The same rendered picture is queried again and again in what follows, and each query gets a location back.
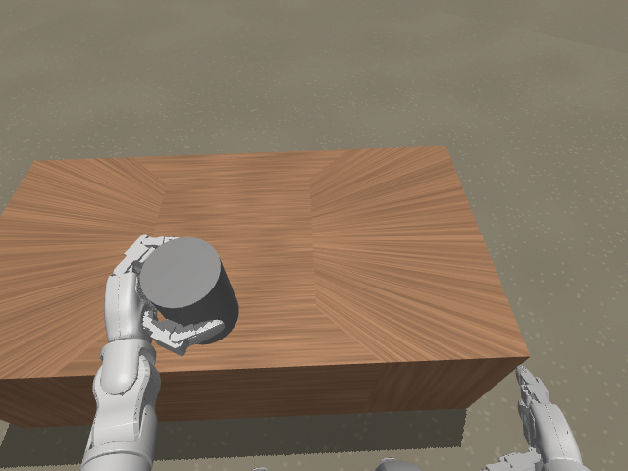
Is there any right robot hand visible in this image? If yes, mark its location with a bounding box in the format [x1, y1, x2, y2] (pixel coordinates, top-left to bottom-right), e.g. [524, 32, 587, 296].
[480, 365, 583, 471]

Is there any left robot arm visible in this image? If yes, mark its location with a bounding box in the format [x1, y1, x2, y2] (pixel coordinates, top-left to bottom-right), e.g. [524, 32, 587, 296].
[80, 338, 161, 471]

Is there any left robot hand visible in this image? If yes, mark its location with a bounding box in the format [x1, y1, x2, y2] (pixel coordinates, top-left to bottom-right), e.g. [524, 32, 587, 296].
[104, 234, 225, 356]

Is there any can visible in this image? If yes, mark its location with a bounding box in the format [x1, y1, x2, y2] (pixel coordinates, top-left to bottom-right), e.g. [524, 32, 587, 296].
[140, 237, 239, 344]

